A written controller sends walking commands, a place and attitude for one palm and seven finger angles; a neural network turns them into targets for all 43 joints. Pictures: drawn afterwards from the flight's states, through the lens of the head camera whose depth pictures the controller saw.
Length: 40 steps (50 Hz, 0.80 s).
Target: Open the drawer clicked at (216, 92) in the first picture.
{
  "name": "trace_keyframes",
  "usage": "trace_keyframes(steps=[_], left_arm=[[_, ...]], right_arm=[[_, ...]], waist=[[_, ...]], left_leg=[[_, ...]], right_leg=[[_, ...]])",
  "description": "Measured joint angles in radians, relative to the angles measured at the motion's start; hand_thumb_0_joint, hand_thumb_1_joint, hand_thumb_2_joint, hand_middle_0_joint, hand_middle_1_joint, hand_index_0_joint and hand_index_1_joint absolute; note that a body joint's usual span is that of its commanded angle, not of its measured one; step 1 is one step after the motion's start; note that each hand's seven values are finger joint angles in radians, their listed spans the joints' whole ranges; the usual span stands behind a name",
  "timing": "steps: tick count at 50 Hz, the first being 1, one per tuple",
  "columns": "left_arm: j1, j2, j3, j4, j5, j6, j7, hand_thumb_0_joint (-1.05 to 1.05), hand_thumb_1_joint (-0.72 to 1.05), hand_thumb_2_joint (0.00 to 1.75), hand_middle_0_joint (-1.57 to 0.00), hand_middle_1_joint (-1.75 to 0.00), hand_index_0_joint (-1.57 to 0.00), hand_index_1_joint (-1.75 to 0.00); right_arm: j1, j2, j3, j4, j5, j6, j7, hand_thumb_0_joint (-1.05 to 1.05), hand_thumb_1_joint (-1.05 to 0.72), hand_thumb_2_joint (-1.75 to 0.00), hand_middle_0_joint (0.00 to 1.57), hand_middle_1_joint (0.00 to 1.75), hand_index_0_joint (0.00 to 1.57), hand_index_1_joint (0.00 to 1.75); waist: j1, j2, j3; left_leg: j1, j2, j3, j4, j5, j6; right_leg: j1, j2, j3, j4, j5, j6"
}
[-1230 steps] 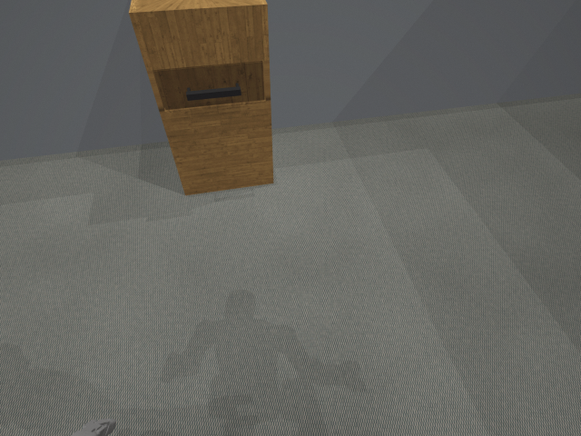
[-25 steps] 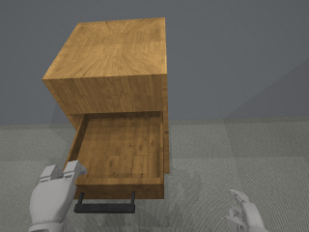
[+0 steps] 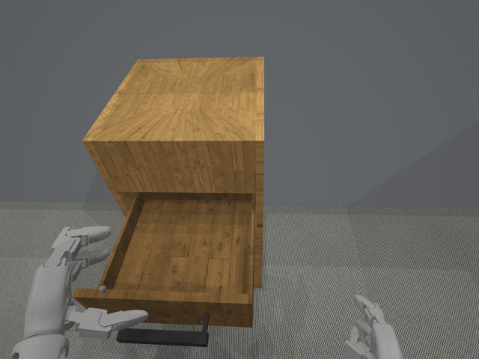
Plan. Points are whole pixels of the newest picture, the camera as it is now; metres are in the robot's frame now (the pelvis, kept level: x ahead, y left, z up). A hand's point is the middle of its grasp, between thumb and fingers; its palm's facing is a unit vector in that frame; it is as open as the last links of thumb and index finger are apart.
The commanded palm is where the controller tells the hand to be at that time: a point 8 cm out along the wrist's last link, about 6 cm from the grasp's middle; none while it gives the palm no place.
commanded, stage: draw the hand back to the body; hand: left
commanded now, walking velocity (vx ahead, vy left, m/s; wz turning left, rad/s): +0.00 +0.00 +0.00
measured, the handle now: (165, 327) +0.23 +0.21 -0.22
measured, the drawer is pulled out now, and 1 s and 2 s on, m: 0.30 0.30 0.30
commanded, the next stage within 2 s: step back with the hand held close in 0.70 s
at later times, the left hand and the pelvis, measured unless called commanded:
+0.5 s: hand (54, 265) +0.18 +0.24 +0.17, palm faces +0.41 -0.81 -0.42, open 8.6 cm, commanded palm +0.13 +0.28 +0.18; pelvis +0.00 +0.00 +0.01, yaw +0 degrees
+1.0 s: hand (48, 272) +0.18 +0.24 +0.17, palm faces +0.34 -0.80 -0.49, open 7.4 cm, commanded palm +0.11 +0.29 +0.18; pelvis -0.02 +0.01 +0.01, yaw +0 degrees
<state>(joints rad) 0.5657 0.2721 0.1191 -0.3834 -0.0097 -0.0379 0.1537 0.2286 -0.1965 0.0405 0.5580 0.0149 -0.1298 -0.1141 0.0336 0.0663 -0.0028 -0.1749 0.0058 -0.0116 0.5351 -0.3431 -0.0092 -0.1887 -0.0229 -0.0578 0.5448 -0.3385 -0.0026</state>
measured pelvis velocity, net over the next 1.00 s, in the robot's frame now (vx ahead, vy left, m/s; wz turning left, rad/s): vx -0.02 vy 0.01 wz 0.00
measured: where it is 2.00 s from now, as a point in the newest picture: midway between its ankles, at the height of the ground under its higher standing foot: outside the picture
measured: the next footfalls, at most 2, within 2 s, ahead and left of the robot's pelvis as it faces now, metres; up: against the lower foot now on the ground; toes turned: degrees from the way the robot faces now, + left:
none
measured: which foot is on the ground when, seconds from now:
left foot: down 0.00-1.00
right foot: down 0.00-1.00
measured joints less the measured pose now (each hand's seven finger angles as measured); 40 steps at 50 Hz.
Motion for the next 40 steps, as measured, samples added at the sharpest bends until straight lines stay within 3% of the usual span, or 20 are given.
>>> trace_keyframes(steps=[23,31,40], left_arm=[[-0.014,0.049,0.173,-0.115,-0.042,-0.049,-0.025,0.00,0.53,0.74,-0.24,-0.54,-0.23,-0.54],[-0.016,0.033,0.163,-0.097,-0.044,-0.041,-0.035,0.01,0.78,0.85,-0.22,-0.38,-0.21,-0.38],[-0.006,0.042,0.162,-0.110,-0.042,-0.037,-0.032,0.01,0.87,0.89,-0.21,-0.32,-0.21,-0.32]], right_arm=[[-0.071,-0.013,-0.033,0.049,-0.004,-0.007,0.021,0.01,-0.90,-0.90,0.20,0.29,0.20,0.30],[-0.068,-0.010,-0.032,0.050,-0.007,0.004,0.027,0.01,-0.90,-0.90,0.20,0.29,0.20,0.30],[-0.054,-0.013,-0.034,0.061,-0.007,0.002,0.026,0.01,-0.90,-0.90,0.20,0.29,0.20,0.30]], waist=[[0.030,0.013,0.017],[0.027,0.010,0.022],[0.025,0.007,0.023]], left_leg=[[0.085,0.012,0.005,-0.118,0.058,-0.005],[0.089,0.011,0.010,-0.132,0.069,-0.002],[0.095,0.010,0.013,-0.137,0.074,0.000]], right_leg=[[0.087,0.015,0.002,-0.127,0.065,-0.004],[0.089,0.014,0.007,-0.142,0.078,-0.002],[0.097,0.013,0.009,-0.154,0.088,0.001]])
